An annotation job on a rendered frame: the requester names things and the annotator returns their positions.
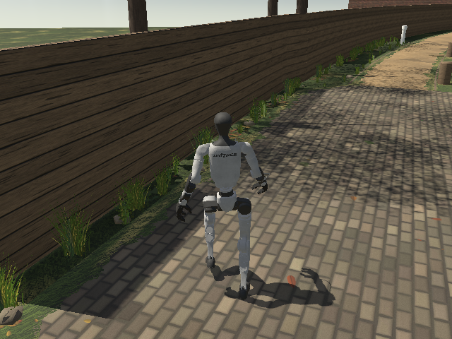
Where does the robot right hand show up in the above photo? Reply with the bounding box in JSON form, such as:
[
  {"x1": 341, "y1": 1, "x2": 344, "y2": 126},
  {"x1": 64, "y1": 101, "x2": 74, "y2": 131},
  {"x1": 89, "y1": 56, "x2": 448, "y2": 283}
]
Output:
[{"x1": 252, "y1": 183, "x2": 268, "y2": 194}]

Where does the robot left upper arm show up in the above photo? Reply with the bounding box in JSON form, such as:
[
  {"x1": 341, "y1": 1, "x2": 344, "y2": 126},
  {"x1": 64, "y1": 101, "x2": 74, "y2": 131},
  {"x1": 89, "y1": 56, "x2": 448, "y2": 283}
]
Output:
[{"x1": 190, "y1": 143, "x2": 210, "y2": 184}]

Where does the robot left hand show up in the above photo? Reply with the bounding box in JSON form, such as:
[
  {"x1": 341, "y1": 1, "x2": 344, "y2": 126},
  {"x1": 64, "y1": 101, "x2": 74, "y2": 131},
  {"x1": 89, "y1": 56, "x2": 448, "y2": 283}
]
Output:
[{"x1": 176, "y1": 202, "x2": 192, "y2": 222}]

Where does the robot head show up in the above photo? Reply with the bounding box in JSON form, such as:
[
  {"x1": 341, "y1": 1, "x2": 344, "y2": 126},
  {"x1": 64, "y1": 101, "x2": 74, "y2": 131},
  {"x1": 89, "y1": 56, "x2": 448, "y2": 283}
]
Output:
[{"x1": 212, "y1": 112, "x2": 236, "y2": 146}]

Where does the robot right foot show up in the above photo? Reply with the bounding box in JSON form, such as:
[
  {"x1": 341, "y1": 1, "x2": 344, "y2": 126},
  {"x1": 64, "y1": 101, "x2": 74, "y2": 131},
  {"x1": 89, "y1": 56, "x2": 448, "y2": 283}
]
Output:
[{"x1": 239, "y1": 280, "x2": 250, "y2": 300}]

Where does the robot right upper arm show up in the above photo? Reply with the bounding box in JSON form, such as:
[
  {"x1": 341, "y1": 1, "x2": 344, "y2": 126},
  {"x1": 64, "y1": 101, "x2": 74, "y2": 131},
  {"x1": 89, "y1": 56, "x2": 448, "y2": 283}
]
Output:
[{"x1": 239, "y1": 142, "x2": 262, "y2": 178}]

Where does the left robot forearm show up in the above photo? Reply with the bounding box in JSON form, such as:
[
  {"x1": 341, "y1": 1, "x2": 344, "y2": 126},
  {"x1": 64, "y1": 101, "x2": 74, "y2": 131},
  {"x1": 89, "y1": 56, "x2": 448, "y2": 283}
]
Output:
[{"x1": 179, "y1": 173, "x2": 196, "y2": 206}]

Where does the right robot forearm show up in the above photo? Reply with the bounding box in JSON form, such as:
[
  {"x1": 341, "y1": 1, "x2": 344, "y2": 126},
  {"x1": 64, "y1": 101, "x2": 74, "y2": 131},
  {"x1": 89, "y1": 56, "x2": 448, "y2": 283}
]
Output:
[{"x1": 256, "y1": 167, "x2": 267, "y2": 186}]

